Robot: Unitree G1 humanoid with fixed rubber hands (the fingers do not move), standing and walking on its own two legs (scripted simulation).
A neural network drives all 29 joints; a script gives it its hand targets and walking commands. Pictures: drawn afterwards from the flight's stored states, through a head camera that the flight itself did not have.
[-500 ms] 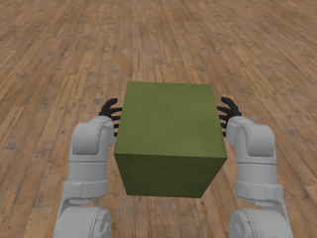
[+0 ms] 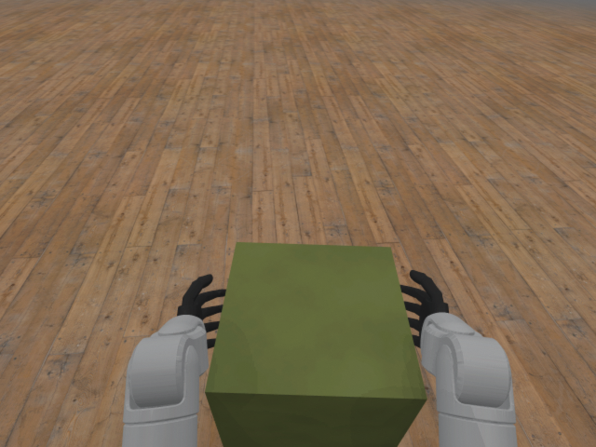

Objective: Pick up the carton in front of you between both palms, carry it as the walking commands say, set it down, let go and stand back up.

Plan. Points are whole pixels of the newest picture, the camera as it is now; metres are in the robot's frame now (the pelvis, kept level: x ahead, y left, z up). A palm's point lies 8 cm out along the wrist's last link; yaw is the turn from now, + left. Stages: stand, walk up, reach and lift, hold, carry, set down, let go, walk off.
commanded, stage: carry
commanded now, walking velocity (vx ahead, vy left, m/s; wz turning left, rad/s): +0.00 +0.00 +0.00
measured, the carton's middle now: (309, 359) +0.27 +0.01 +0.01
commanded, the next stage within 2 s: hold in 1.04 s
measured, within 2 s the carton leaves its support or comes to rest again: neither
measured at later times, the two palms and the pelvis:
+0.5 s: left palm (197, 349) +0.25 +0.15 +0.05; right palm (431, 356) +0.25 -0.15 +0.06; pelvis -0.02 +0.01 +0.00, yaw -1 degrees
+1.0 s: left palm (203, 359) +0.25 +0.14 +0.04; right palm (435, 365) +0.25 -0.15 +0.04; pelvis -0.04 +0.00 +0.00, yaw -1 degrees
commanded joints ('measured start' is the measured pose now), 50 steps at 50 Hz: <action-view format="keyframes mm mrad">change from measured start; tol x2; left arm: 1 -495 -918 -735 -55 -427 -4 -274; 6 -427 -940 -737 -36 -412 -33 -280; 12 -461 -897 -738 -22 -379 -101 -273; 17 -469 -818 -654 94 -294 -197 -265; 20 -478 -803 -596 172 -241 -264 -264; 34 -637 -877 -388 480 -89 -568 -294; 39 -646 -916 -410 482 -92 -600 -299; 43 -604 -924 -470 420 -127 -559 -295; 46 -571 -902 -468 406 -127 -530 -291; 50 -579 -897 -469 395 -131 -525 -292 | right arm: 1 -344 965 683 16 381 15 252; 6 -309 981 699 3 377 -8 256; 12 -366 925 716 -2 361 -70 257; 16 -379 856 658 82 299 -145 251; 20 -387 829 580 183 228 -234 248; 31 -496 876 376 454 83 -465 272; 35 -540 913 344 521 54 -540 284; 39 -537 941 369 519 60 -558 289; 43 -495 943 431 456 98 -518 287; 50 -471 915 430 426 101 -484 281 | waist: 1 2 79 -249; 10 0 35 -194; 21 0 43 -135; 42 -3 45 -200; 50 -5 42 -173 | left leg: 1 196 158 -117 56 618 23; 7 161 150 -115 78 531 18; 18 120 144 -129 19 252 16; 30 106 141 -131 -13 104 11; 35 110 138 -131 -18 80 6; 45 122 142 -127 0 145 9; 50 108 143 -128 -3 131 7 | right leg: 1 24 -96 61 14 476 14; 3 17 -99 65 18 506 15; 6 5 -97 66 16 480 17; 17 -36 -95 86 -25 245 -14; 27 -86 -97 103 -61 141 -25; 35 -85 -93 106 -65 109 -35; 50 -80 -94 108 -52 157 -34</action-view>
